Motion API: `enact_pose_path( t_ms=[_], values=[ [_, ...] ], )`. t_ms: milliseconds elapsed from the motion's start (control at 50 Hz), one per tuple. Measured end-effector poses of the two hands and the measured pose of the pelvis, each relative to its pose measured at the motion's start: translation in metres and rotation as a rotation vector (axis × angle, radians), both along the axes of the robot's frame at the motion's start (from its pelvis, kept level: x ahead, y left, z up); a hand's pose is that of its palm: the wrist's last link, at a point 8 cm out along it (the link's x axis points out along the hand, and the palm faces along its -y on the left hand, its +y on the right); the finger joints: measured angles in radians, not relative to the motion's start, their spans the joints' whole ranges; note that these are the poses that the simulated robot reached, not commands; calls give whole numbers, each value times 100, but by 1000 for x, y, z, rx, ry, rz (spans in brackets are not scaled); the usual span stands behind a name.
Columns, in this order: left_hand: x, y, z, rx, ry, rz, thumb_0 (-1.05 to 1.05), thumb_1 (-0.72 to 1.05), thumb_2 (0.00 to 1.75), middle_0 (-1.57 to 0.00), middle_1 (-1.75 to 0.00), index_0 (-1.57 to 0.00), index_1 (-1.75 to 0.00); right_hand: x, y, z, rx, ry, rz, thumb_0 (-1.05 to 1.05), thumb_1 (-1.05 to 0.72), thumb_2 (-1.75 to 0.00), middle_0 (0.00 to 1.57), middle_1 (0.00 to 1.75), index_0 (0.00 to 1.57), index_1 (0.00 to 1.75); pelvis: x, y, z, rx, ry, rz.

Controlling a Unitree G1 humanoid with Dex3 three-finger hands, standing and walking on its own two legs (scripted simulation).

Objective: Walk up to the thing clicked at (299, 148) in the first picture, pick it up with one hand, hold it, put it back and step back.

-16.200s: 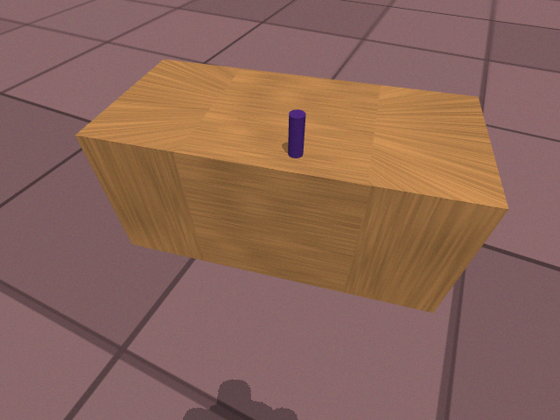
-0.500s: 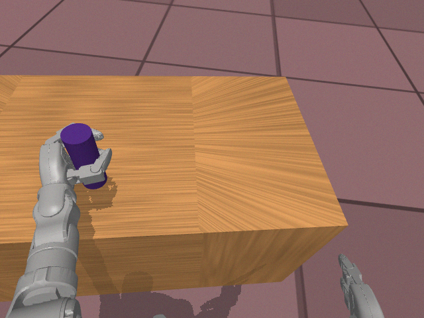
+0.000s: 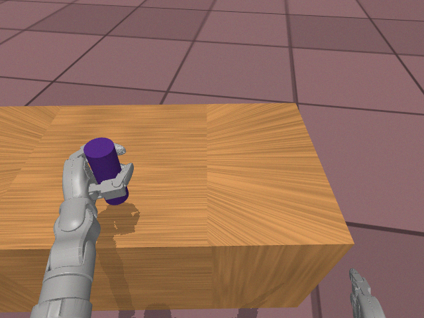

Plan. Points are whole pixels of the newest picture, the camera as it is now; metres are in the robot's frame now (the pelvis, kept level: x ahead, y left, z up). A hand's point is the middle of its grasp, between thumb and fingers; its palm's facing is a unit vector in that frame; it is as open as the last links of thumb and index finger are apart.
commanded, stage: lift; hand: left
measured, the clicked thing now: (108, 174) +0.38 +0.20 +0.11
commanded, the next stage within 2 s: hold in 0.42 s
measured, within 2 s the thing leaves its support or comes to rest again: neither
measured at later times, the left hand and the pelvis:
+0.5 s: hand (112, 170) +0.35 +0.18 +0.15, palm faces +0.20 -0.98 +0.01, open 6.4 cm; pelvis +0.00 -0.01 +0.01, yaw +1 degrees
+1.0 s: hand (109, 165) +0.34 +0.17 +0.17, palm faces +0.19 -0.98 +0.02, open 6.4 cm; pelvis +0.01 +0.00 +0.02, yaw +1 degrees
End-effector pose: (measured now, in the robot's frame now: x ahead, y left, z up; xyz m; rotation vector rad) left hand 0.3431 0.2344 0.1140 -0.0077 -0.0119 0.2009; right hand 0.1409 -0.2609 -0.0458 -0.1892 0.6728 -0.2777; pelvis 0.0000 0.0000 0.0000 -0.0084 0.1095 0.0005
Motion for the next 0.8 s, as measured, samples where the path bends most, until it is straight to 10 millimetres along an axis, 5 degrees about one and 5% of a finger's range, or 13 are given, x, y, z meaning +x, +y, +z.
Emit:
enact_pose_path(
  t_ms=[800],
  values=[
    [-27,-11,47,-4,10,-4,-11,4,106,-95,-107,-95,-105,16,4,6,36,-62,22,-2,53,-5,5,5,5,5,7,-5,19,11,-96,16]
  ],
)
